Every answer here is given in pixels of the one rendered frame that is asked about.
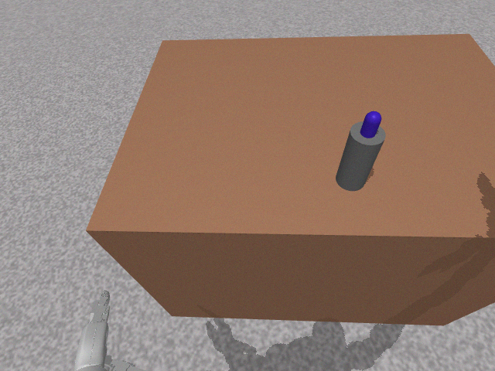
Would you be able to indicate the bottle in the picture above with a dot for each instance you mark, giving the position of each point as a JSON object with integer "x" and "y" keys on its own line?
{"x": 362, "y": 147}

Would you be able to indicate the left robot hand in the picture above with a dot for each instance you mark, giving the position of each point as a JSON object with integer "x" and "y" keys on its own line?
{"x": 92, "y": 348}

